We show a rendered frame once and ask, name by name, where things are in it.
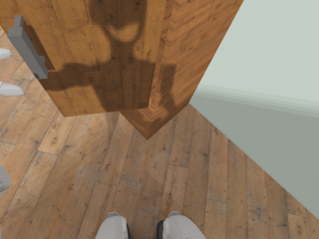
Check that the handle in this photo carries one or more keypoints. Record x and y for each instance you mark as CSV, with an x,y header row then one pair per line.
x,y
26,50

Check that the left robot shin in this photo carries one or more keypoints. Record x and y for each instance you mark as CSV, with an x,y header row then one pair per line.
x,y
112,214

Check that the cupboard door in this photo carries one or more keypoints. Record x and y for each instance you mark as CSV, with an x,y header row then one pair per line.
x,y
100,54

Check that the left robot upper arm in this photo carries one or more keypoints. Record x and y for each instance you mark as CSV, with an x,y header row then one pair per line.
x,y
5,183

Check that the right robot thigh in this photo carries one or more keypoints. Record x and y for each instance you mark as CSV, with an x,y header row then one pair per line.
x,y
180,227

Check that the robot left hand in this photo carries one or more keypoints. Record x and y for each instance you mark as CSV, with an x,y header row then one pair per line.
x,y
5,88

